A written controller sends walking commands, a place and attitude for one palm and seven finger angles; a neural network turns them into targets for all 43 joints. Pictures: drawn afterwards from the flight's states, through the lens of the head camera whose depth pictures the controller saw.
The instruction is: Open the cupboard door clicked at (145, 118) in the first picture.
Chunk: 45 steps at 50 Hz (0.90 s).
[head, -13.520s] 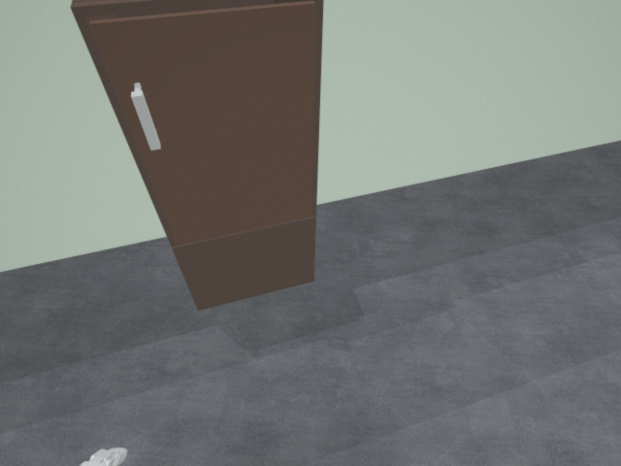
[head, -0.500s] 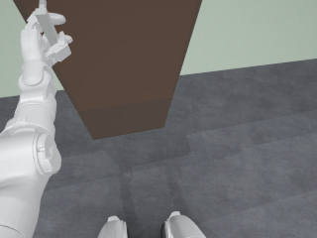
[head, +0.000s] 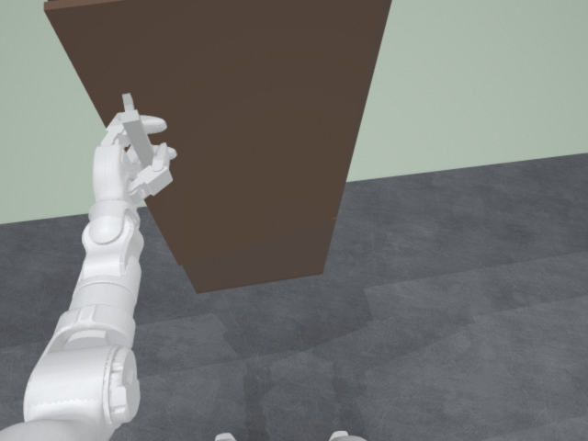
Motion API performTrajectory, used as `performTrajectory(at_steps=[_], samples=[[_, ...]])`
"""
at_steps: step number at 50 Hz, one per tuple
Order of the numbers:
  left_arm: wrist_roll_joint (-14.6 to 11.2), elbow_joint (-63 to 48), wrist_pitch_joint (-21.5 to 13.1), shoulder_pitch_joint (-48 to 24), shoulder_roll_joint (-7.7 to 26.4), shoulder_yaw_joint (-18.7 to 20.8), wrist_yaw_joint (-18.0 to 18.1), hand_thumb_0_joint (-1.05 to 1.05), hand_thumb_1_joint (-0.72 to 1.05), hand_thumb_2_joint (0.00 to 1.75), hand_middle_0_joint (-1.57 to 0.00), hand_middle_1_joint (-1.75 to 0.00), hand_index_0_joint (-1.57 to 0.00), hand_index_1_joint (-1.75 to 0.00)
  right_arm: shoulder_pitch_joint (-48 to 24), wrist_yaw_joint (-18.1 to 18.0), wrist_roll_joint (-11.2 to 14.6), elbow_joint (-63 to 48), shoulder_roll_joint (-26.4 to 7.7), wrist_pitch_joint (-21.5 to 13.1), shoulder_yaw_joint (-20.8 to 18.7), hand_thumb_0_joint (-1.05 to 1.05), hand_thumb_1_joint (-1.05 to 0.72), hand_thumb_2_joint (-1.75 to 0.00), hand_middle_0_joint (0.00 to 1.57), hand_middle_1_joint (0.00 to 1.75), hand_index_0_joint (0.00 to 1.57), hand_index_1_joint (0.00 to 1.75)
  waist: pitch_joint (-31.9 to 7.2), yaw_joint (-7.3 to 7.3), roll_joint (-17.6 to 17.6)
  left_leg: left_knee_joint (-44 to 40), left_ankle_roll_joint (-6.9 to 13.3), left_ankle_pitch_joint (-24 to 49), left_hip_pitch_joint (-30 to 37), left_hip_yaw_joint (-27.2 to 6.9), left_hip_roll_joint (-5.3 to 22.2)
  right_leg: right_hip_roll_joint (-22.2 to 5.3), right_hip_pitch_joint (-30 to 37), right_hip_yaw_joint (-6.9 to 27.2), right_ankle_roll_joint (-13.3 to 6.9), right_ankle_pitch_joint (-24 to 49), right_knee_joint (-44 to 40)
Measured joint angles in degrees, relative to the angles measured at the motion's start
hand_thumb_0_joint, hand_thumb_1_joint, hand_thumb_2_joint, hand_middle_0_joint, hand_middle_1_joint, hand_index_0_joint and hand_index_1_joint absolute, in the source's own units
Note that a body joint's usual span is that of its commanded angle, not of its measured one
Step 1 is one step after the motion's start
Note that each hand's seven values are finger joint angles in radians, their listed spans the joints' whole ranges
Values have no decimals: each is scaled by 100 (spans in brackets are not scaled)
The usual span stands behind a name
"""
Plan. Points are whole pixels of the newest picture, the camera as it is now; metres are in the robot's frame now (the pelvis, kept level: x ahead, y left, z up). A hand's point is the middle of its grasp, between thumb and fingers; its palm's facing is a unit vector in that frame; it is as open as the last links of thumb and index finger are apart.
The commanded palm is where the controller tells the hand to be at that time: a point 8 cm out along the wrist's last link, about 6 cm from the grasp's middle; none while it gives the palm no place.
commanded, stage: pull the door open along its arc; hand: left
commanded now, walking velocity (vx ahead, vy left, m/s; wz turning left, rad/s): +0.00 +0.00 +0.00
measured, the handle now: (142, 140) +0.51 +0.19 +0.10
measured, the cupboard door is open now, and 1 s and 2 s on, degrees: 10 40 39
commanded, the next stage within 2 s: open thumb and fingers to let go in 1.06 s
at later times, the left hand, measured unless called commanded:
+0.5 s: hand (212, 216) +0.39 +0.09 +0.09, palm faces +0.55 -0.83 -0.02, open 5.6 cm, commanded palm +0.34 +0.12 +0.09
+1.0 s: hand (258, 258) +0.32 +0.03 +0.09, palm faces +0.39 -0.92 -0.02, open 5.8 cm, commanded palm +0.26 +0.06 +0.09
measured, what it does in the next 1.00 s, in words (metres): stands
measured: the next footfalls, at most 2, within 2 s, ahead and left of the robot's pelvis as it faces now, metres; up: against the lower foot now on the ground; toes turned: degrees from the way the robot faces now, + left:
none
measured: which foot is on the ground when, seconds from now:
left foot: down 0.00-1.00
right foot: down 0.00-1.00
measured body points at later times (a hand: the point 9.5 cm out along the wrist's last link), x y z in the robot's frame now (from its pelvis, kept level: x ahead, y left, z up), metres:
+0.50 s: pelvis -0.03 -0.03 +0.00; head +0.02 -0.03 +0.45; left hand +0.35 +0.13 +0.09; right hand +0.13 -0.24 -0.12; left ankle -0.01 +0.11 -0.70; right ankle -0.02 -0.12 -0.70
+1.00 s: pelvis -0.01 -0.03 +0.01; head +0.01 -0.05 +0.46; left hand +0.30 +0.08 +0.09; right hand +0.13 -0.26 -0.11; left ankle -0.01 +0.11 -0.70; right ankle -0.02 -0.12 -0.70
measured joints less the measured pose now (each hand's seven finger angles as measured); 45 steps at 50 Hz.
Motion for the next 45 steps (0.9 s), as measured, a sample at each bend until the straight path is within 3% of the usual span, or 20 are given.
performTrajectory(at_steps=[3, 6, 12, 16, 19, 24, 36, 45], samples=[[-129, -836, 91, 747, -451, -317, 214, 1, 73, 74, -36, -135, -37, -135, -125, 39, 41, -63, 21, -68, -59, 1, -91, -90, 20, 30, 20, 30, -45, 157, 13, -128, -4, 13, 271, 24, -16, -12, 256, 23, 4, 5, -107], [-122, -1618, 180, 1344, -1138, -645, 1023, 2, 71, 73, -36, -135, -37, -134, -355, 84, 10, -82, 53, -176, -86, 1, -91, -90, 20, 30, 20, 30, -35, 307, 27, -201, -12, 24, 490, 16, -48, -42, 475, 12, 10, -3, -157], [558, -1967, 378, 1496, -2008, -1203, 2688, 0, 70, 76, -36, -135, -38, -133, -990, 97, -201, -67, 211, -283, -43, 1, -91, -90, 20, 30, 20, 30, 43, 458, -58, -129, -49, 83, 578, -127, -160, -150, 579, -135, -30, -93, 45], [993, -1668, 595, 1110, -2231, -1329, 3652, -2, 72, 80, -37, -135, -39, -134, -1361, 63, -354, 11, 322, -314, -16, 1, -91, -90, 20, 30, 20, 30, 65, 484, -72, -23, -94, 141, 440, -229, -202, -190, 452, -238, -85, -123, 226], [1170, -1506, 734, 909, -2306, -1352, 4113, -2, 73, 82, -36, -135, -38, -134, -1490, 34, -438, 70, 395, -298, -3, 1, -91, -90, 20, 30, 20, 30, 51, 488, -56, 25, -130, 181, 337, -278, -210, -198, 344, -285, -127, -128, 323], [1204, -1390, 773, 812, -2283, -1344, 4304, -3, 74, 81, -37, -135, -35, -134, -1414, -69, -487, 226, 476, -225, 11, 1, -91, -90, 20, 30, 20, 30, 62, 483, -62, 3, -190, 243, 310, -333, -198, -184, 303, -339, -192, -121, 365], [990, -1544, 652, 1133, -2063, -1335, 4041, -3, 75, 79, -37, -135, -35, -135, -809, -229, -445, 554, 272, -174, -144, 1, -91, -90, 20, 30, 20, 30, 98, 408, -17, -234, -262, 333, 530, -341, -142, -120, 479, -345, -273, -56, 192], [984, -2570, 823, 2233, -2439, -1987, 3999, -2, 73, 75, -35, -134, -36, -134, -716, -115, -384, 404, 201, -217, -238, 1, -91, -90, 20, 30, 20, 30, 99, 513, -12, -524, -262, 356, 981, -256, -137, -109, 891, -263, -257, -17, -76]])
